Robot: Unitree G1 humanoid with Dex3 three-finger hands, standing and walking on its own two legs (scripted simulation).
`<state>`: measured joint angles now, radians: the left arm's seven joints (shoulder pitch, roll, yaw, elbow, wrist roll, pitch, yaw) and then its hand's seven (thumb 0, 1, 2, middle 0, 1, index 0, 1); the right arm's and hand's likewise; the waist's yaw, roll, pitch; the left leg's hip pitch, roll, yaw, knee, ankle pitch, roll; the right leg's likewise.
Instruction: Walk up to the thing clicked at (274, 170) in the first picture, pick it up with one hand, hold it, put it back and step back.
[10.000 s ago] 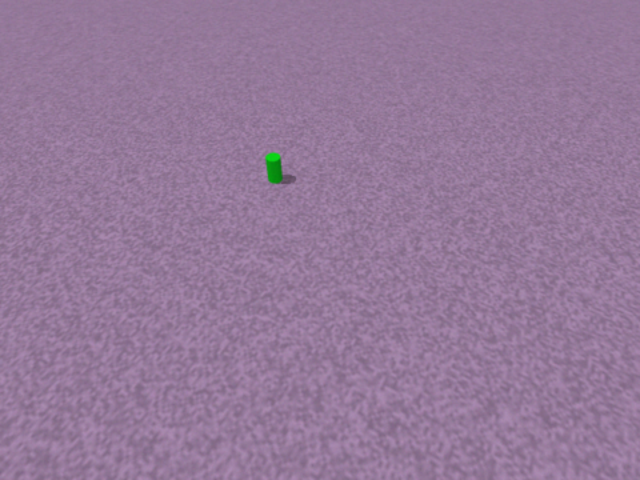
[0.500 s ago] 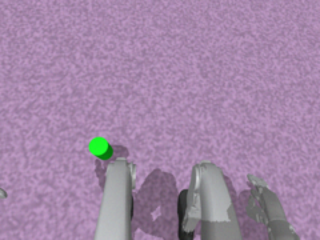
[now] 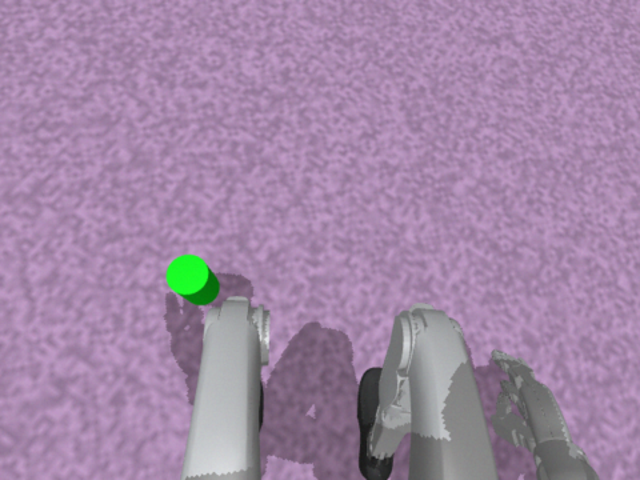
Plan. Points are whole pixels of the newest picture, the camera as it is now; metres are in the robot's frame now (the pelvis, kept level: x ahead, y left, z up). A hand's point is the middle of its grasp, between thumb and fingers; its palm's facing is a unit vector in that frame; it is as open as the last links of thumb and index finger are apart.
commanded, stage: go down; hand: left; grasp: from the side
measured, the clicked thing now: (195, 281) +0.38 +0.25 -0.35
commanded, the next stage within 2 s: approach in 0.78 s
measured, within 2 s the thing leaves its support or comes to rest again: neither
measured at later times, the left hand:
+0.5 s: hand out of the picture +0.29 +0.43 -0.03, palm faces +0.25 -0.96 -0.14, open 17.7 cm
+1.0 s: hand out of the picture +0.30 +0.42 -0.03, palm faces +0.25 -0.96 -0.11, open 17.7 cm
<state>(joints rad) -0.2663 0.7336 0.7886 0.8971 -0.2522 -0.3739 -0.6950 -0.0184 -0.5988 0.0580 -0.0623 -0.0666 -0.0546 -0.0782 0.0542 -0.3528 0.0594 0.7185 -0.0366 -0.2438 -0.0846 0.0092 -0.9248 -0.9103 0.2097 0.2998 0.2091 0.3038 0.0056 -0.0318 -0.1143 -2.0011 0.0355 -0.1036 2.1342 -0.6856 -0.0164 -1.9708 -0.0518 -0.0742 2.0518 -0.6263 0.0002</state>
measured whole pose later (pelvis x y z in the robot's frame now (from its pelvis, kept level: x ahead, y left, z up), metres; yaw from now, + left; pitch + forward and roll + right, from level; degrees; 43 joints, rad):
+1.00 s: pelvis +0.00 +0.00 -0.04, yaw +0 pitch +31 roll -6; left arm -0.31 0.75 0.82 0.92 -0.32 -0.41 -0.76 -0.02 -0.59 0.08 -0.05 -0.05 -0.03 -0.08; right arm 0.04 -0.36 0.07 0.73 -0.04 -0.23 -0.07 0.01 -0.94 -0.92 0.21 0.30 0.21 0.30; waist 0.00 -0.04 -0.10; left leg -2.10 0.03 -0.11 2.25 -0.70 -0.01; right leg -2.06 -0.05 -0.07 2.16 -0.64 0.01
